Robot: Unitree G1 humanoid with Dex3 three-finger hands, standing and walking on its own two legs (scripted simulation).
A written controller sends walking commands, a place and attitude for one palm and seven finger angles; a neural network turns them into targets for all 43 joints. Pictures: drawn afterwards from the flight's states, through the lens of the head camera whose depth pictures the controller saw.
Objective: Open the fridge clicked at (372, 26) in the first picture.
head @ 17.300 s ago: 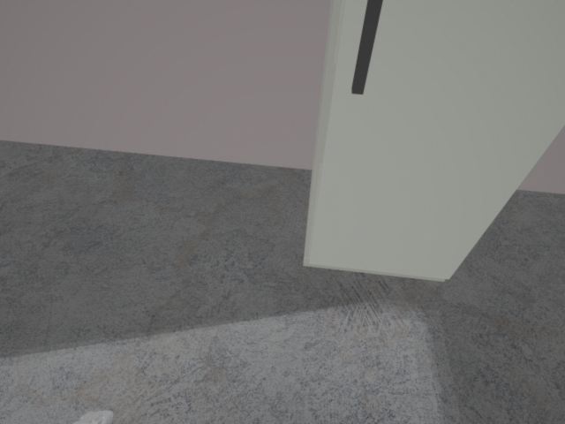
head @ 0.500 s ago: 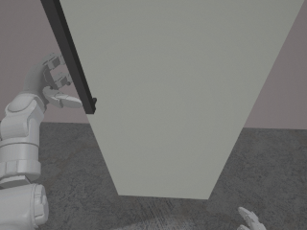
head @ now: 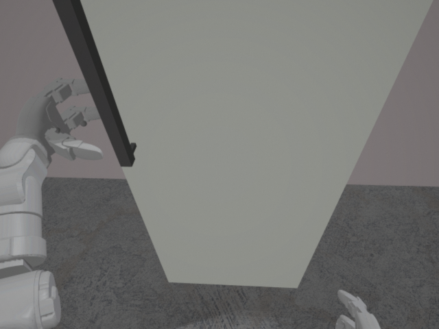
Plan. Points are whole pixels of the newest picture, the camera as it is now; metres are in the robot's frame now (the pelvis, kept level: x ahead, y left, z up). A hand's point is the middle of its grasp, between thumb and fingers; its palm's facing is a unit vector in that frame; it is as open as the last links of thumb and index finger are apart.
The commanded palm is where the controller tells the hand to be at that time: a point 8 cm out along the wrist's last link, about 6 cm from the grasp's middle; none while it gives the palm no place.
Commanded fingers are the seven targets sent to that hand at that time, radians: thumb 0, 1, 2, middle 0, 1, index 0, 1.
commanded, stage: move the hooked fingers beside the handle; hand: left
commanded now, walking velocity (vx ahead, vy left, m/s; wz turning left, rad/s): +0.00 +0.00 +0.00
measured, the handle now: (104, 82) +0.44 +0.22 +0.26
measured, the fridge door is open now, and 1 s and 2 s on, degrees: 0 0 0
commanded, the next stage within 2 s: feel for the door with the fingertips in 1.34 s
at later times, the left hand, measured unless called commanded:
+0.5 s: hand (73, 126) +0.37 +0.26 +0.22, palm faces +0.04 -1.00 -0.04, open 14.0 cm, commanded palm +0.34 +0.31 +0.23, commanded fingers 0.00 -0.50 0.30 -0.30 -1.20 -0.30 -1.20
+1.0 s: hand (71, 123) +0.38 +0.27 +0.22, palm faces +0.04 -1.00 -0.03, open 14.0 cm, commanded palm +0.34 +0.32 +0.23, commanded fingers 0.00 -0.50 0.30 -0.30 -1.20 -0.30 -1.20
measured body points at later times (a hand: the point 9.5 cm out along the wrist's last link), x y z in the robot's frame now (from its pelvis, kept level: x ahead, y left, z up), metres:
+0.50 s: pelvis -0.01 +0.00 +0.00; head -0.02 -0.01 +0.45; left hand +0.36 +0.31 +0.23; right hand +0.15 -0.24 -0.09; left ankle +0.00 +0.12 -0.74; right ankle -0.04 -0.10 -0.74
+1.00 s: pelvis -0.01 +0.00 +0.00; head -0.01 -0.01 +0.45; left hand +0.37 +0.32 +0.23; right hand +0.14 -0.25 -0.09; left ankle +0.00 +0.12 -0.74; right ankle -0.04 -0.10 -0.74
